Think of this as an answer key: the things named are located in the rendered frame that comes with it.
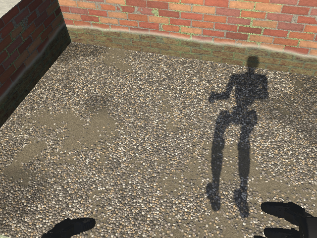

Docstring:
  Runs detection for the robot left hand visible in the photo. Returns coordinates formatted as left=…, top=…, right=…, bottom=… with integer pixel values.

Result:
left=41, top=217, right=96, bottom=238

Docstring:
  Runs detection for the robot right hand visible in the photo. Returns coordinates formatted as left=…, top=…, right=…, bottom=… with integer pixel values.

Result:
left=254, top=201, right=317, bottom=238

